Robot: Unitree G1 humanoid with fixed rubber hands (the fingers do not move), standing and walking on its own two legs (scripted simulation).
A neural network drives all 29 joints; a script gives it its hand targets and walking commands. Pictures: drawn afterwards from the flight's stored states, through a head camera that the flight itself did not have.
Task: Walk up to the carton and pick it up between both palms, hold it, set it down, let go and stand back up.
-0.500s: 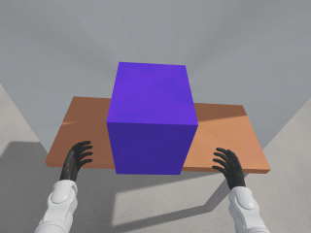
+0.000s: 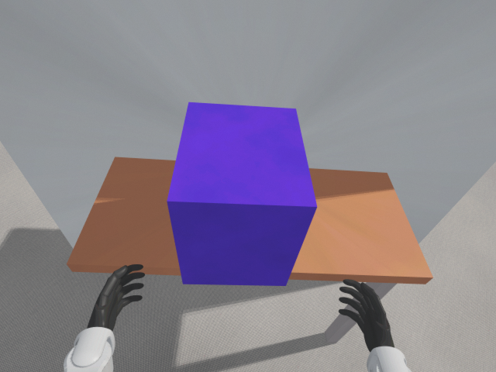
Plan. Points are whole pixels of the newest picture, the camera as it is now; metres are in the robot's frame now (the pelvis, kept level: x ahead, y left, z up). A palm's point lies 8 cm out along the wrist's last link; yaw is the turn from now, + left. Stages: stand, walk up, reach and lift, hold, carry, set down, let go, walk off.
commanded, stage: set down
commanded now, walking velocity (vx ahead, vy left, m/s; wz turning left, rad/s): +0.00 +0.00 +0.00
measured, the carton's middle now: (238, 197) +0.44 +0.05 +0.00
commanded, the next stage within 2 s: let go in 0.82 s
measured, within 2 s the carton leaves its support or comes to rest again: neither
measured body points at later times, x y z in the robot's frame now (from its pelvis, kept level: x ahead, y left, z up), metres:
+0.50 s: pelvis +0.01 -0.01 +0.00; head -0.01 +0.01 +0.45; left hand +0.16 +0.24 -0.06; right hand +0.19 -0.20 -0.07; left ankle -0.01 +0.12 -0.74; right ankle -0.03 -0.10 -0.74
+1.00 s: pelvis +0.00 +0.00 +0.00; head +0.00 +0.02 +0.45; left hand +0.16 +0.24 -0.09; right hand +0.18 -0.20 -0.09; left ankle -0.01 +0.12 -0.74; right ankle -0.03 -0.10 -0.74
